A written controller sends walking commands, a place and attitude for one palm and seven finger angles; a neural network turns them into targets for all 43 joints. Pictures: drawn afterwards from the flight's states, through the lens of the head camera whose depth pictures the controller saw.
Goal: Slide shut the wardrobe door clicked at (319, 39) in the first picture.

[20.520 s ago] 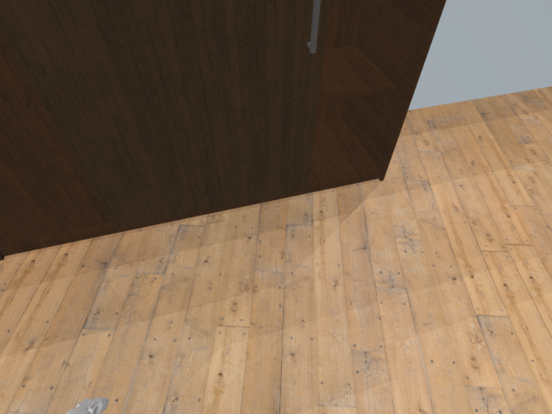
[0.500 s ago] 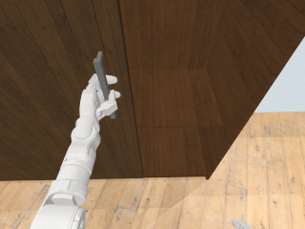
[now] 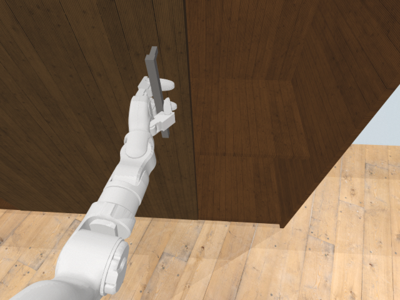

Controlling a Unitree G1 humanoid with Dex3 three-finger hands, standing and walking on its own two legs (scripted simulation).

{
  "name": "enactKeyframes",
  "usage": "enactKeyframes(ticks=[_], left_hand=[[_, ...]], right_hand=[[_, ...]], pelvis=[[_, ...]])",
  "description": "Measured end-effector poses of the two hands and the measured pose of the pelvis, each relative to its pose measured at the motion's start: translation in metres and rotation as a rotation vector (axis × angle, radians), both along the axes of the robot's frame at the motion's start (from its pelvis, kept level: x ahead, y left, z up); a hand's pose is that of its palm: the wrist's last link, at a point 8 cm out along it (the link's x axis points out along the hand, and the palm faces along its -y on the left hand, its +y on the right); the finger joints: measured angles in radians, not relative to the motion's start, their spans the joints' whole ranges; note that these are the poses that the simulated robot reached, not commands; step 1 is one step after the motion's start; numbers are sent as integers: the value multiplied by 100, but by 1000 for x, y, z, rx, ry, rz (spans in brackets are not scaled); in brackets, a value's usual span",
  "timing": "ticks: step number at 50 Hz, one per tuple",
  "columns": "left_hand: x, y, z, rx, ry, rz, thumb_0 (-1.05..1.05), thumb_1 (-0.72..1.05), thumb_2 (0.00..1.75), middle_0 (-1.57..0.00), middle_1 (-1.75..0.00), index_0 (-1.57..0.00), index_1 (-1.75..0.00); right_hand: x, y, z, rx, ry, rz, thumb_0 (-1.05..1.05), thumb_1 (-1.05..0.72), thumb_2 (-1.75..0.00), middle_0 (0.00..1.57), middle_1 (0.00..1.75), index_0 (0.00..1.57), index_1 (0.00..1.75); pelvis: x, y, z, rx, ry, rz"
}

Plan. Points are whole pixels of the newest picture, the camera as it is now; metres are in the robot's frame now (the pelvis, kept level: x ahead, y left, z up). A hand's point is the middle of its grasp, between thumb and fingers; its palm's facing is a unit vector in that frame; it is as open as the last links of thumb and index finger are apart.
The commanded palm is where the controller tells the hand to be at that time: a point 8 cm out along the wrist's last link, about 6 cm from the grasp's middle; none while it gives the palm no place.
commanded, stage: tug the door sideways, standing still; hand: left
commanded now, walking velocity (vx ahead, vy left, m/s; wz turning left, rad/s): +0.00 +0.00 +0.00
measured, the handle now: (160, 97) +0.51 +0.09 +0.11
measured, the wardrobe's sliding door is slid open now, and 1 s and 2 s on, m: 0.41 0.41 0.26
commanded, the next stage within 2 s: step sideways, sliding the door along in 0.30 s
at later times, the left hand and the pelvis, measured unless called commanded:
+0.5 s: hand (168, 115) +0.45 +0.07 +0.11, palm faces -0.03 -0.99 -0.13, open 5.7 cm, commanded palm +0.44 +0.09 +0.12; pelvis -0.01 +0.00 +0.00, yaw -1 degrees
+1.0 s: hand (173, 114) +0.46 +0.06 +0.11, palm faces +0.09 -0.99 -0.14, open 5.9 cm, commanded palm +0.43 +0.04 +0.12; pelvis +0.01 -0.07 +0.00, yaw +3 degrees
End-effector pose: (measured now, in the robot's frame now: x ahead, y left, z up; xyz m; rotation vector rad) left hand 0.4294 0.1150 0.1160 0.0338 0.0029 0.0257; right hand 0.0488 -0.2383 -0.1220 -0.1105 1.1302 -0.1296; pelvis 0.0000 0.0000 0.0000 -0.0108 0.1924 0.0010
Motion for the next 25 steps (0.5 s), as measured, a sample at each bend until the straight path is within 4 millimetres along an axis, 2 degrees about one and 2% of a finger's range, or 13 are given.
enactKeyframes(ticks=[6, 11, 21, 25], left_hand=[[0, -1, 0, 7, -4, 2, 1, 83, 85, -32, -140, -26, -140], [0, -1, 0, 9, -5, 0, 1, 83, 85, -32, -140, -26, -140], [0, 0, 0, 9, -7, -7, 1, 83, 85, -33, -140, -27, -140], [3, 6, 5, 93, 15, -55, 1, 78, 84, -36, -140, -29, -140]], right_hand=[[-17, -4, -1, -11, 21, -8, 1, -90, -90, 20, 30, 20, 30], [-23, -8, 0, -21, 20, -9, 1, -90, -90, 20, 30, 20, 30], [-15, -9, 2, -27, -11, 7, 1, -90, -90, 20, 30, 20, 30], [-7, -9, 4, -53, -21, -47, 1, -90, -90, 20, 30, 20, 30]], pelvis=[[-6, 0, -1, -2, 4, 1], [-8, 0, -2, -3, 4, 1], [-10, 0, -3, -4, 7, 4], [-10, 0, 2, -1, -37, -20]])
